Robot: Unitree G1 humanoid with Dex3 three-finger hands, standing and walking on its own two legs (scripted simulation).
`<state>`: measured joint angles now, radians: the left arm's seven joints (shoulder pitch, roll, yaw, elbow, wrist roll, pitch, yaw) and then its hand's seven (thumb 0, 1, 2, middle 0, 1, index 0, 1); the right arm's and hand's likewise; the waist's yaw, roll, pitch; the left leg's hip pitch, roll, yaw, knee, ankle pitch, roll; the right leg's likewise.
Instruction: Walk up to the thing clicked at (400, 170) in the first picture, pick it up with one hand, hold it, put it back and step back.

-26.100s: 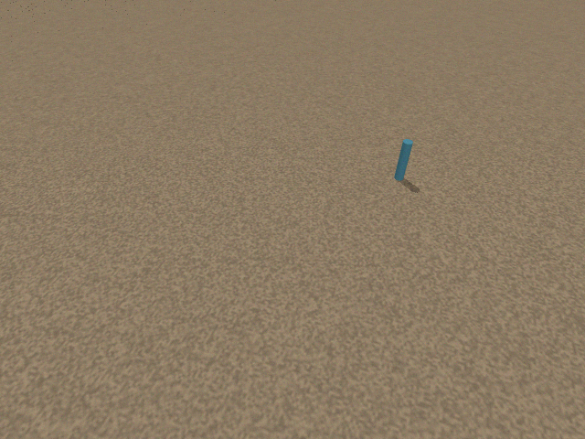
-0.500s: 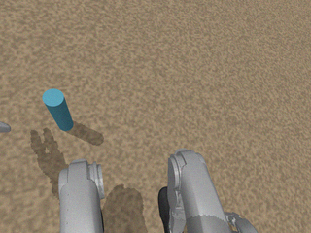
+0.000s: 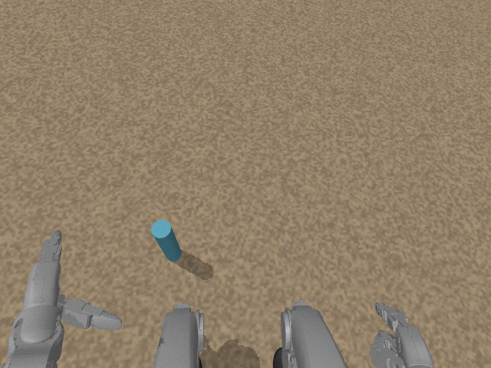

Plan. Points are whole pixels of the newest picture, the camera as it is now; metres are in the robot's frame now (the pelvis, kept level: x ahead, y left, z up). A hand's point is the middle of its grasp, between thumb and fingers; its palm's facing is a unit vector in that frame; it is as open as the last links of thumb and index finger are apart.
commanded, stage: home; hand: left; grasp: from the side
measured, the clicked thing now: (168, 242) +0.48 +0.21 -0.45
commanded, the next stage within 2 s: none
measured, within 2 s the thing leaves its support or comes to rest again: neither
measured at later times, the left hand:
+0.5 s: hand (76, 331) +0.22 +0.19 +0.09, palm faces +0.15 -0.94 -0.31, open 17.4 cm
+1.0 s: hand (72, 339) +0.21 +0.19 +0.09, palm faces +0.15 -0.95 -0.28, open 17.6 cm
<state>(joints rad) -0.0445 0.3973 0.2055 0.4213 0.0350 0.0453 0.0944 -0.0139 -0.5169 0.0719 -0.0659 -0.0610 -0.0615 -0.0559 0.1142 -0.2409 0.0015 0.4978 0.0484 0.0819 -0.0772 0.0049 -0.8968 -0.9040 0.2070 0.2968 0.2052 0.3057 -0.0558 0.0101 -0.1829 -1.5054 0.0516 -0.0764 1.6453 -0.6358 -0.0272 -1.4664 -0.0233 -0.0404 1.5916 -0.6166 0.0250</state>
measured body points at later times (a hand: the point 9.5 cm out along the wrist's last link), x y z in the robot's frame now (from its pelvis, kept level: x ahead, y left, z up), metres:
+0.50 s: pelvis +0.05 +0.00 +0.14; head +0.07 +0.00 +0.59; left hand +0.21 +0.24 +0.11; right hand +0.21 -0.24 +0.06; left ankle +0.05 +0.13 -0.53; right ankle +0.06 -0.14 -0.53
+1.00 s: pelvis +0.05 +0.00 +0.15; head +0.07 +0.00 +0.60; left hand +0.20 +0.24 +0.11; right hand +0.22 -0.23 +0.08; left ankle +0.05 +0.13 -0.53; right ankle +0.06 -0.14 -0.53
